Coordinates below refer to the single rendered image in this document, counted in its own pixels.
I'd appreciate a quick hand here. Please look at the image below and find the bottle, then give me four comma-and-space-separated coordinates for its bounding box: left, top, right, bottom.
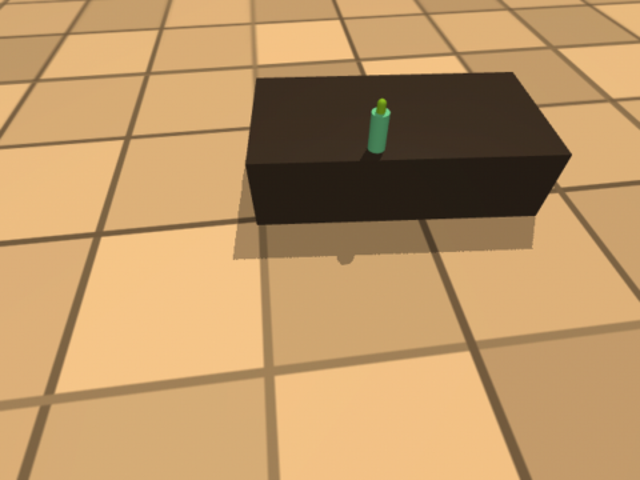
368, 99, 390, 153

